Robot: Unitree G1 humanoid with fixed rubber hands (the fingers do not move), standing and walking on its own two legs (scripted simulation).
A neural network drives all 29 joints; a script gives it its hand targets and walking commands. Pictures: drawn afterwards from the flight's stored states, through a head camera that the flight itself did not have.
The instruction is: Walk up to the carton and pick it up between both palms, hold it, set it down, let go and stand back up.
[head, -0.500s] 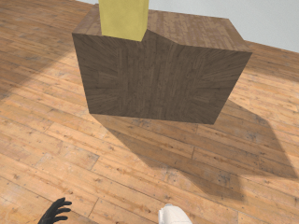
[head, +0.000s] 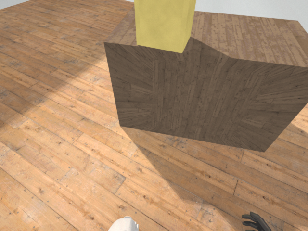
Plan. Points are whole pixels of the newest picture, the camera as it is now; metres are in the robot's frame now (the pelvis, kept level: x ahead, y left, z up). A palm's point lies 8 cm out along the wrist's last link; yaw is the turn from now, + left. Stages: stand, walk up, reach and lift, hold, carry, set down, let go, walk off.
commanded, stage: walk up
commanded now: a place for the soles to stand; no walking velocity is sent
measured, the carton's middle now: (166, 13) +1.04 +0.02 +0.13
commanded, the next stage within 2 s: none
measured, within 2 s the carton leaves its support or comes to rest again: neither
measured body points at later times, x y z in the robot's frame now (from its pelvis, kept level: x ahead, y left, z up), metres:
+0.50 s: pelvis +0.19 -0.03 +0.01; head +0.21 -0.03 +0.46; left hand +0.29 +0.26 -0.08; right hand +0.31 -0.29 -0.10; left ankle +0.23 +0.09 -0.63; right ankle +0.22 -0.15 -0.69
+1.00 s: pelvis +0.37 -0.04 +0.00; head +0.38 -0.03 +0.45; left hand +0.52 +0.22 -0.08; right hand +0.41 -0.33 -0.10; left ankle +0.34 +0.11 -0.68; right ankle +0.47 -0.15 -0.69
